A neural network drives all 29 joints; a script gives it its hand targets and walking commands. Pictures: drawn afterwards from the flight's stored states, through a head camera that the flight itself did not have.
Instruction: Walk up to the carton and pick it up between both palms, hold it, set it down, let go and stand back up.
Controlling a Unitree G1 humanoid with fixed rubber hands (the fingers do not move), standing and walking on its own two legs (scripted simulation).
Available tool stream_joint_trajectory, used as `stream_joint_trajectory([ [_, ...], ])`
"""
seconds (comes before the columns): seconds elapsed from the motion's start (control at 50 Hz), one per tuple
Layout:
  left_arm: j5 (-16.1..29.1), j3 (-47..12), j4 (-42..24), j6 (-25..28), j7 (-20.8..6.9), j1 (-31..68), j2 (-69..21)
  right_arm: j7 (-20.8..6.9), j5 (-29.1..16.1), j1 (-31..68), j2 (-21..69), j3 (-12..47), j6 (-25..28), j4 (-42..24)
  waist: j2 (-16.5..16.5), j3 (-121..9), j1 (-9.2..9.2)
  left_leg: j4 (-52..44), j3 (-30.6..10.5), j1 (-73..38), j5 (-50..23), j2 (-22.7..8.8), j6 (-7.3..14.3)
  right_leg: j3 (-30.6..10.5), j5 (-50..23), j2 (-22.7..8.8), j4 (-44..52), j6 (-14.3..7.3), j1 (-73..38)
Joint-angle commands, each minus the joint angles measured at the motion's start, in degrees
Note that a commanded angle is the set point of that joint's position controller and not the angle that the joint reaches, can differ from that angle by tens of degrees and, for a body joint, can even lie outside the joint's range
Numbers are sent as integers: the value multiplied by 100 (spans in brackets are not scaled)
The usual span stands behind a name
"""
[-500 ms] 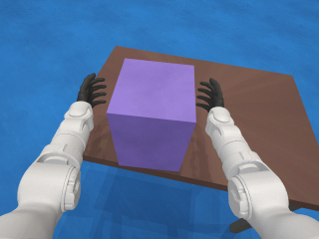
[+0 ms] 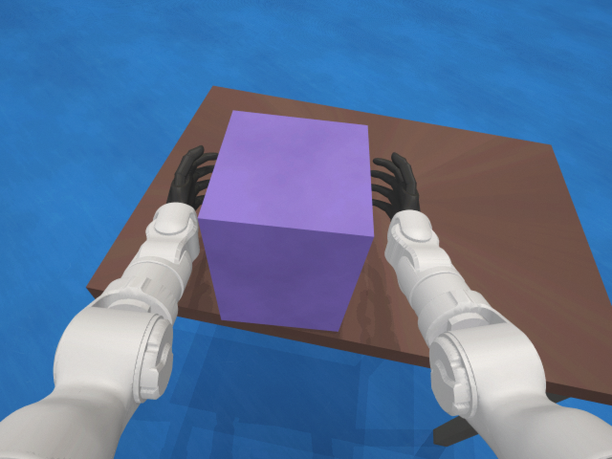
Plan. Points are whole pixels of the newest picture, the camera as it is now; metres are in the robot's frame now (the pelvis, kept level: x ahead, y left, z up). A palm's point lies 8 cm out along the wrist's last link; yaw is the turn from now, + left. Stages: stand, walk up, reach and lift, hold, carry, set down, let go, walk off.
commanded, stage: reach and lift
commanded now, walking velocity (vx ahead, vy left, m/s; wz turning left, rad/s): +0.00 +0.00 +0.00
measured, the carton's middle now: (289, 229) +0.42 +0.01 +0.05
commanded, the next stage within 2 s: none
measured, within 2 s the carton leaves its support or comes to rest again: leaves its support in 1.76 s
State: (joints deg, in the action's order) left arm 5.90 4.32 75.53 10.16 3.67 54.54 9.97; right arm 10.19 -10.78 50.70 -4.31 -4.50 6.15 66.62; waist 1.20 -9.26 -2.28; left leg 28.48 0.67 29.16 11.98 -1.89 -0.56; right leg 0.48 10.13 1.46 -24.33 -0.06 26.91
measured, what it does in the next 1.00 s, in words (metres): stands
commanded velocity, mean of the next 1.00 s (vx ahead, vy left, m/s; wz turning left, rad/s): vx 0.00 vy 0.00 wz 0.00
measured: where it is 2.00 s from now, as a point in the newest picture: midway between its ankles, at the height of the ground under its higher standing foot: outside the picture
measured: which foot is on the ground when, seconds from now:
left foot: down 0.00-1.00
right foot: down 0.00-1.00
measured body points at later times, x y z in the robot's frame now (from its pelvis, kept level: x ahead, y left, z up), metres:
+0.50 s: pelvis +0.01 +0.01 +0.01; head +0.04 +0.03 +0.46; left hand +0.43 +0.15 +0.09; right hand +0.41 -0.13 +0.09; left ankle +0.01 +0.12 -0.74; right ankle +0.01 -0.12 -0.74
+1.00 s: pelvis +0.01 +0.00 +0.01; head +0.04 +0.03 +0.46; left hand +0.43 +0.15 +0.09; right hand +0.41 -0.12 +0.08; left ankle +0.01 +0.12 -0.74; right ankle +0.01 -0.12 -0.74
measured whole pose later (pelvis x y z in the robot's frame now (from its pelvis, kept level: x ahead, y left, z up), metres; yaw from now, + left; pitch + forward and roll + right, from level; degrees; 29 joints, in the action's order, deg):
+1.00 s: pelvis +0.01 +0.00 +0.01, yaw +1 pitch +1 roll -1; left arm -24.9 29.6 47.6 -0.8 -3.9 43.1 -5.1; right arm 5.1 25.9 38.8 12.6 -37.3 10.6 47.0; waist 2.7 2.5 0.1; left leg 16.9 0.9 9.1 8.9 -0.6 0.1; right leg 0.6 7.5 0.2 -13.3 0.6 6.9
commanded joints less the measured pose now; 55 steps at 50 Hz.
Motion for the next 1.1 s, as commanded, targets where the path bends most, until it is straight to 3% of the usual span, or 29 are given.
stream_joint_trajectory([
  [0.0,-325,293,-1019,235,19,2841,277,73,358,2616,-256,-256,243,-967,-265,-2773,9,42,207,-1483,-1812,152,-329,107,-1396,0,66,172,-1324],
  [0.06,-590,609,-1265,195,27,2823,175,81,867,2490,-38,-615,230,-1186,-233,-3072,26,-43,316,-1582,-1893,175,-321,88,-1706,-34,49,201,-1565],
  [0.1,-747,643,-1311,62,58,2820,-2,101,1104,2521,19,-852,200,-1165,-40,-2862,-77,-96,334,-1720,-1910,169,-300,145,-1647,40,99,182,-1628],
  [0.12,-835,769,-1211,-3,7,2792,-167,69,1140,2566,329,-871,148,-1135,-3,-2653,7,-201,363,-1651,-1704,177,-262,120,-1401,8,198,196,-1646],
  [0.16,-1155,957,-1515,-89,-10,2745,-486,-8,1500,2486,563,-1200,191,-1373,-309,-2780,-5,-236,367,-1832,-1896,173,-298,157,-1449,6,246,181,-1693],
  [0.2,-1675,1274,-1728,-109,-189,2729,-1133,-230,1935,2518,1423,-1314,250,-1507,-357,-2749,184,-278,416,-2130,-2137,199,-314,182,-1668,8,356,145,-1807],
  [0.26,-2700,1375,-1584,-93,-883,2581,-3240,-888,3217,2531,3722,-1387,475,-1837,-401,-2632,188,-545,541,-2326,-2390,259,-242,257,-2414,-8,537,204,-2772],
  [0.32,-3022,1556,-1651,-257,-1119,2124,-3680,-1217,3796,2150,4015,-1532,537,-1829,-397,-2205,258,-857,661,-2439,-2225,246,-275,359,-2166,5,677,206,-3186],
  [0.38,-3140,1592,-2085,-548,-1196,1969,-3638,-1268,3868,1867,3936,-1539,513,-1745,-221,-1380,167,-980,692,-2556,-2150,227,-267,463,-1926,42,770,251,-3218],
  [0.4,-3130,1595,-2244,-626,-1213,1976,-3634,-1266,3918,1955,3878,-1570,552,-1871,-97,-1483,210,-975,671,-2592,-2121,191,-259,473,-1790,43,782,267,-3038],
  [0.44,-3078,1426,-2419,-713,-1212,1948,-3819,-1278,4005,1913,3917,-1592,623,-2056,-124,-1446,217,-930,697,-2753,-2347,148,-291,611,-1591,102,848,256,-2979],
  [0.46,-3118,1360,-2544,-751,-1171,1808,-3866,-1305,3984,1936,3869,-1534,675,-2159,-236,-1430,341,-847,711,-2917,-2690,131,-357,649,-1639,138,843,192,-2849],
  [0.54,-3068,1173,-2830,-859,-1071,1885,-3961,-1338,3907,1861,3845,-1481,756,-1947,-351,-1586,235,-791,734,-3170,-2810,89,-392,673,-1458,149,944,185,-2605],
  [0.56,-3054,1080,-2825,-876,-1051,1899,-3936,-1314,3925,1801,3800,-1552,754,-1743,-357,-1385,183,-749,717,-3237,-2902,68,-427,713,-1414,152,930,196,-2495],
  [0.62,-3160,1243,-2752,-1021,-1130,1615,-3912,-1290,3942,1724,3848,-1494,692,-1884,-103,-1218,261,-924,769,-3082,-2312,146,-272,644,-1324,88,1006,265,-2698],
  [0.64,-3217,1291,-2815,-1040,-1154,1645,-3929,-1283,3914,1752,3958,-1521,683,-1957,-209,-1334,324,-992,780,-3010,-2155,158,-257,648,-1418,69,977,257,-2746],
  [0.66,-3131,1223,-2874,-1031,-1156,1730,-3920,-1282,3902,1845,3975,-1562,707,-2088,-316,-1389,263,-1000,793,-2841,-2139,162,-231,629,-1536,55,933,255,-2806],
  [0.72,-3128,1263,-2804,-1009,-1161,1685,-3875,-1267,3857,1968,3950,-1441,742,-2143,-278,-1419,365,-1032,827,-2700,-2072,221,-159,619,-1630,13,882,338,-3057],
  [0.76,-3092,1231,-2867,-957,-1178,1754,-3804,-1250,3929,1830,4090,-1417,740,-2070,-79,-1409,273,-1067,808,-2575,-1848,220,-109,604,-1720,16,841,340,-3152],
  [0.86,-3103,1217,-2866,-949,-1259,1687,-3951,-1179,3930,1705,4099,-1448,777,-1962,-62,-1388,160,-1096,760,-2597,-1957,244,-155,647,-1967,2,840,386,-3298],
  [0.94,-3095,1083,-2769,-952,-1235,1603,-4083,-1199,3887,1847,4007,-1433,850,-2047,-311,-1452,212,-1049,764,-2771,-2142,193,-210,701,-1741,14,881,325,-3008],
  [0.98,-3087,1114,-2791,-956,-1246,1625,-4069,-1181,3877,1799,4025,-1420,859,-2061,-193,-1459,146,-1047,740,-2823,-2063,198,-186,677,-1862,17,929,342,-3108],
  [1.02,-3117,1231,-2709,-970,-1244,1534,-3951,-1182,3861,1739,3996,-1333,821,-1996,-114,-1278,283,-1125,745,-2629,-1969,225,-119,654,-1755,10,913,373,-3232],
  [1.04,-3099,1189,-2809,-948,-1234,1608,-3940,-1191,3832,1789,4080,-1329,838,-2060,-19,-1350,254,-1182,741,-2584,-1896,211,-85,641,-1876,3,897,357,-3266],
  [1.08,-3064,1131,-2745,-920,-1196,1610,-3873,-1216,3812,1706,4039,-1279,833,-1893,-119,-1199,243,-1161,717,-2553,-1947,189,-108,661,-1792,31,888,323,-3185],
])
